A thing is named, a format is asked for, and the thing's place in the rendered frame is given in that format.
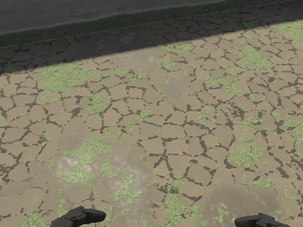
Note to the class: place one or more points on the robot left hand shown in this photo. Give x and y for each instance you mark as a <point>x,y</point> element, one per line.
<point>79,216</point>

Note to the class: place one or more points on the robot right hand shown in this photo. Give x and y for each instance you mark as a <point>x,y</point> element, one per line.
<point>260,220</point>

